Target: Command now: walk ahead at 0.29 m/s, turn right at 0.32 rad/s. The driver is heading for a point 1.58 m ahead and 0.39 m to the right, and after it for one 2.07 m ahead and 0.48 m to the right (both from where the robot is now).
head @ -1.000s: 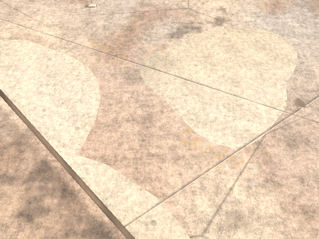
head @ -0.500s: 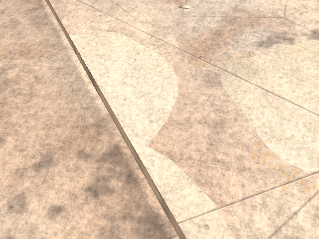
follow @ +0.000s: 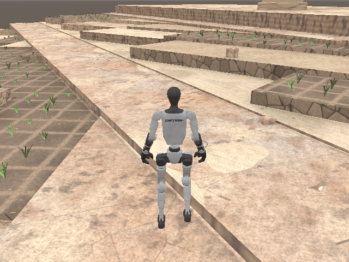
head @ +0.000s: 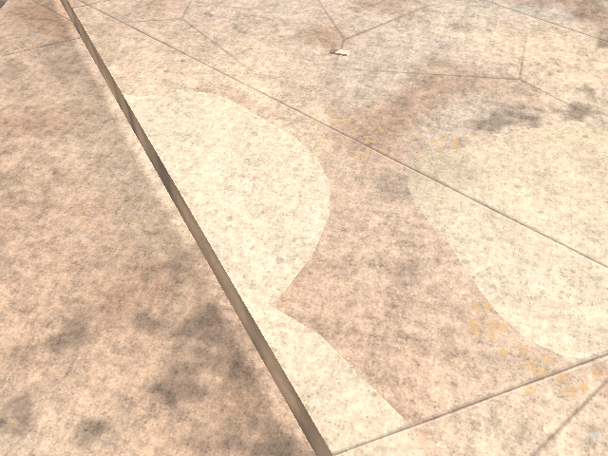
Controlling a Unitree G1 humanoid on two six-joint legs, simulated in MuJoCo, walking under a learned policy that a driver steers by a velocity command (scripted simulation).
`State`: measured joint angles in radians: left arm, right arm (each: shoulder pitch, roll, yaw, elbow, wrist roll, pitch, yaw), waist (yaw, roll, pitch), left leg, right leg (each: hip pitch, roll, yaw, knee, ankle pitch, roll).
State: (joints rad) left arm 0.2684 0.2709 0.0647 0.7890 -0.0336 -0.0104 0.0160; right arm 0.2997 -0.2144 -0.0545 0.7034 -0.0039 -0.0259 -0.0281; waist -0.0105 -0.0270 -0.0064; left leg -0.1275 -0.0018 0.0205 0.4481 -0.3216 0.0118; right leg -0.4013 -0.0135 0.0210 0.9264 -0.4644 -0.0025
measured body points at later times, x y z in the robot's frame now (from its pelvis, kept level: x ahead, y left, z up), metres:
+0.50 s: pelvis +0.16 -0.06 +0.01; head +0.18 -0.10 +0.46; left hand +0.23 +0.20 -0.10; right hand +0.31 -0.33 -0.08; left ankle +0.36 +0.07 -0.64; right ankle +0.07 -0.12 -0.74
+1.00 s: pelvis +0.42 -0.12 +0.01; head +0.45 -0.14 +0.46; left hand +0.73 -0.14 -0.01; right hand +0.22 -0.27 -0.13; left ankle +0.39 +0.06 -0.74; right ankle +0.47 -0.28 -0.54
